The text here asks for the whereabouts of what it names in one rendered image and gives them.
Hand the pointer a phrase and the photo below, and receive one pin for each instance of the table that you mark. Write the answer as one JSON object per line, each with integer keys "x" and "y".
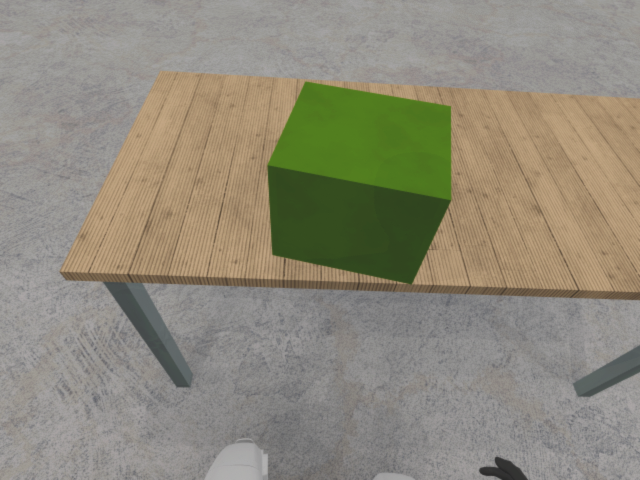
{"x": 545, "y": 202}

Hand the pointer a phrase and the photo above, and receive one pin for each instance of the carton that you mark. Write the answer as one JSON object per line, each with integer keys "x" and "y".
{"x": 360, "y": 181}

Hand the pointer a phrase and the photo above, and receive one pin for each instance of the robot left thigh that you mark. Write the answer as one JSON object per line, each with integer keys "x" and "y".
{"x": 239, "y": 461}

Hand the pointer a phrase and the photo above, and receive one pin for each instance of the right robot hand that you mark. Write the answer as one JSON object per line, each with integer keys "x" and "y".
{"x": 506, "y": 471}

